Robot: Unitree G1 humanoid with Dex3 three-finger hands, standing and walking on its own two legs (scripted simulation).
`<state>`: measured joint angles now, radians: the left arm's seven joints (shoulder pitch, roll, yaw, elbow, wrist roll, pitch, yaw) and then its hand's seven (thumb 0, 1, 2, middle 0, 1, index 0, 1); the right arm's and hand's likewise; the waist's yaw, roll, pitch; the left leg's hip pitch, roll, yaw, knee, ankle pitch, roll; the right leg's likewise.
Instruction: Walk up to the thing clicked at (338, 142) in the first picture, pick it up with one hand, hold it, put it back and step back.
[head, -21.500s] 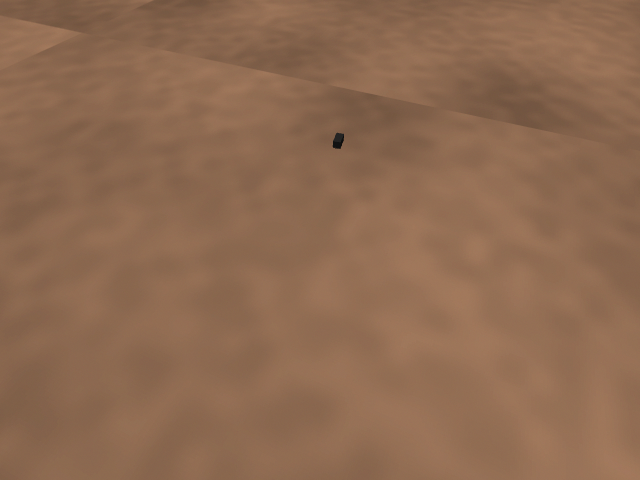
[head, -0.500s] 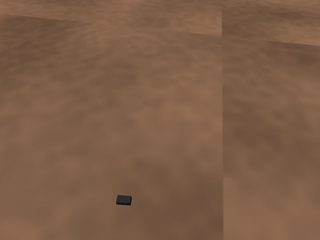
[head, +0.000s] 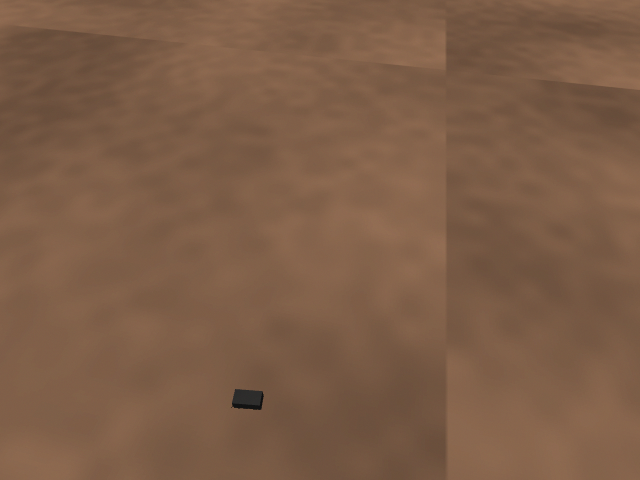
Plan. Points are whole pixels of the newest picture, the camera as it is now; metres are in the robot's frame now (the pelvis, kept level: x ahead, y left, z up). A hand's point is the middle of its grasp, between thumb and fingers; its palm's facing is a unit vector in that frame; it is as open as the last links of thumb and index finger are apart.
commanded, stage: stand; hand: left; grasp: from above
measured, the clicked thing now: (248, 399) +0.47 +0.24 -0.76
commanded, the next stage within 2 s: rise first in 0.30 s
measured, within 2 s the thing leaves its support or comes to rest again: neither
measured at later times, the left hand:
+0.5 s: hand out of the picture +0.10 +0.25 -0.16, palm faces +0.05 -0.94 -0.34, open 7.5 cm
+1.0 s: hand out of the picture +0.12 +0.26 -0.21, palm faces -0.12 -0.90 -0.41, open 13.4 cm
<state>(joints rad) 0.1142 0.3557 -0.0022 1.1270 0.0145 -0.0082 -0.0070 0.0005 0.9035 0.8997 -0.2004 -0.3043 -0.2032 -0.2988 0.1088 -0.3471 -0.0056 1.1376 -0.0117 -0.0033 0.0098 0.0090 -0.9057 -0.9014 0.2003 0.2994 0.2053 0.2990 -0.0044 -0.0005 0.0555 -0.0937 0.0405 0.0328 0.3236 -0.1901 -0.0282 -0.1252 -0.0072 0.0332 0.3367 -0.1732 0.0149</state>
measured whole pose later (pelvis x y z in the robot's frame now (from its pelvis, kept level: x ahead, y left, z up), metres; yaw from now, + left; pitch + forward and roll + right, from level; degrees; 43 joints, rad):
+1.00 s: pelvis -0.01 +0.01 -0.07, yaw +2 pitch +13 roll -1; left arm 0.16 0.31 0.12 0.65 0.25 0.12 -0.02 -0.01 -0.40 0.92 -0.17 -0.97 -0.17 -0.97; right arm 0.21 -0.25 -0.05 0.63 0.01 -0.12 -0.02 0.01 -0.90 -0.90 0.20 0.30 0.20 0.30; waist -0.01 0.00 -0.07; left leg -0.76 0.03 -0.02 0.99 -0.47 -0.01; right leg -0.75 -0.02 0.00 0.96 -0.44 0.03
